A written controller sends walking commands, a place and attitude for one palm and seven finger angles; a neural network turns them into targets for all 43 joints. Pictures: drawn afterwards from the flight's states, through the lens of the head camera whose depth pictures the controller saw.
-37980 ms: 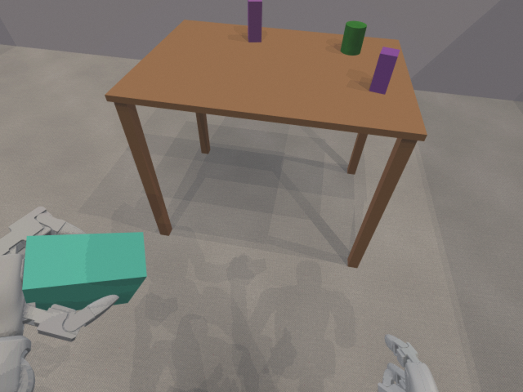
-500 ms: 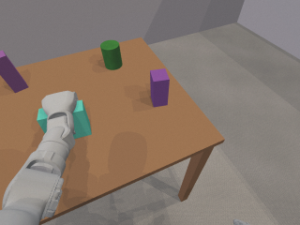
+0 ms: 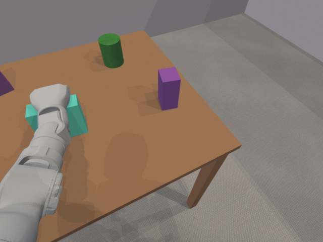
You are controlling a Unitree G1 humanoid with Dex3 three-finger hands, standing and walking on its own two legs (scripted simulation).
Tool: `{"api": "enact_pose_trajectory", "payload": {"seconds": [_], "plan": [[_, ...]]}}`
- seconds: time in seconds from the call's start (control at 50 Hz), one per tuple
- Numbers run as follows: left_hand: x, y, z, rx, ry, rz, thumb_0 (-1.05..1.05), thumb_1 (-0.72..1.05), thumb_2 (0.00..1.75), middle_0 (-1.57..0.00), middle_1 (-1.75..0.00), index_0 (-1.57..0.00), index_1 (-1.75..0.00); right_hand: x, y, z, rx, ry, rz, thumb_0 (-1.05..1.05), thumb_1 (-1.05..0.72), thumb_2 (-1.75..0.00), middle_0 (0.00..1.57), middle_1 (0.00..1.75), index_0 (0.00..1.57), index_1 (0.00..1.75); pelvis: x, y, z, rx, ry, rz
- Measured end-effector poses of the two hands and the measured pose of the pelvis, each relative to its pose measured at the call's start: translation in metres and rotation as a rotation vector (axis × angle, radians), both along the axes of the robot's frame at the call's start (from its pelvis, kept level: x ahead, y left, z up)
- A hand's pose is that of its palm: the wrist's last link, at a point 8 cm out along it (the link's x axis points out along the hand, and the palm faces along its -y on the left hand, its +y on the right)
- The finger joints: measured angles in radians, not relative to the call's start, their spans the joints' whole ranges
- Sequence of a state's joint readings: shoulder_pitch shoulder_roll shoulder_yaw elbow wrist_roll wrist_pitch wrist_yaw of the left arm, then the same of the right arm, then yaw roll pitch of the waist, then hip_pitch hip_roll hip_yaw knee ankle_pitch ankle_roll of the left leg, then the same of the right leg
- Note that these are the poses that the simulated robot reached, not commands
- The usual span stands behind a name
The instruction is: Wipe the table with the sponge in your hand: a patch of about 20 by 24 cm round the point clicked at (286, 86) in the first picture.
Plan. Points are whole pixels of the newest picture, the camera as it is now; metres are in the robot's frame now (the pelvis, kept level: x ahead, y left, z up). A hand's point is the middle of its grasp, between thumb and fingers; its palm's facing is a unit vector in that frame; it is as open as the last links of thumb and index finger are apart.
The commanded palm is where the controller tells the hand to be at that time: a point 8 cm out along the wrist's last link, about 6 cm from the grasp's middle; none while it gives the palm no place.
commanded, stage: slide back across to the first lane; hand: left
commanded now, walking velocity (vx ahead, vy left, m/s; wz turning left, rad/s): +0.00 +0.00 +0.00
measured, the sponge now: (61, 123) +0.43 +0.29 +0.02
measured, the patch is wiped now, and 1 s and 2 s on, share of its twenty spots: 1.00 1.00 1.00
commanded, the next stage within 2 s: wipe back along the first lane in 0.54 s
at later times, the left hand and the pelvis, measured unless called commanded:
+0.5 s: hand (35, 118) +0.42 +0.34 +0.05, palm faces -0.12 -0.03 -0.99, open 9.7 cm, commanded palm +0.40 +0.33 +0.11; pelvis +0.02 +0.01 +0.01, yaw +1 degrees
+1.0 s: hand (33, 127) +0.39 +0.33 +0.05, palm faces -0.07 -0.03 -1.00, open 9.7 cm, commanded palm +0.36 +0.32 +0.09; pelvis +0.03 +0.01 +0.01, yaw +1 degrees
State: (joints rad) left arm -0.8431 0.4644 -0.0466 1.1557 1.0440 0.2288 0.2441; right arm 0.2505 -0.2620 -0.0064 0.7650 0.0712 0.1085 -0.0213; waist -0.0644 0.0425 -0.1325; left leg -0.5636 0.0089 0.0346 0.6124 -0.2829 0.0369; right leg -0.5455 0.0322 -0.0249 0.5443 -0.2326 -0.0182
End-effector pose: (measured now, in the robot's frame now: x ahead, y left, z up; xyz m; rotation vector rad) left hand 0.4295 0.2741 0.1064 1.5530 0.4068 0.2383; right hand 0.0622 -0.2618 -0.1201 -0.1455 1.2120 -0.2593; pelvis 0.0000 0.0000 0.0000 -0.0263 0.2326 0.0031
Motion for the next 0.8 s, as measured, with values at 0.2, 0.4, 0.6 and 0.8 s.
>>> {"api": "enact_pose_trajectory", "payload": {"seconds": [0.2,0.4,0.6,0.8], "plan": [[-0.004,0.019,0.004,-0.019,-0.027,0.019,0.0,-0.51,1.09,-0.77,-1.4,-0.8,-1.38,0.001,0.003,0.006,0.003,-0.009,-0.015,0.01,-0.91,-0.9,0.2,0.3,0.21,0.3,0.006,0.004,0.004,0.0,-0.023,-0.008],[-0.018,0.051,0.006,-0.009,0.012,0.032,0.0,-0.51,1.09,-0.75,-1.41,-0.79,-1.39,0.035,0.003,0.014,-0.02,-0.054,0.029,0.01,-0.91,-0.9,0.2,0.3,0.21,0.3,0.016,0.008,0.007,-0.004,-0.044,0.006],[-0.021,0.058,0.001,-0.02,0.003,0.003,0.0,-0.5,1.09,-0.75,-1.41,-0.78,-1.39,0.075,0.012,0.017,-0.016,-0.094,0.079,0.01,-0.91,-0.9,0.2,0.3,0.21,0.3,0.026,0.011,0.006,-0.005,-0.04,0.013],[-0.029,0.058,0.0,-0.005,-0.016,0.034,-0.01,-0.5,1.09,-0.74,-1.42,-0.78,-1.4,0.091,0.02,0.015,0.019,-0.109,0.099,0.01,-0.91,-0.9,0.2,0.3,0.21,0.3,0.031,0.012,0.007,-0.004,-0.042,0.014]]}}
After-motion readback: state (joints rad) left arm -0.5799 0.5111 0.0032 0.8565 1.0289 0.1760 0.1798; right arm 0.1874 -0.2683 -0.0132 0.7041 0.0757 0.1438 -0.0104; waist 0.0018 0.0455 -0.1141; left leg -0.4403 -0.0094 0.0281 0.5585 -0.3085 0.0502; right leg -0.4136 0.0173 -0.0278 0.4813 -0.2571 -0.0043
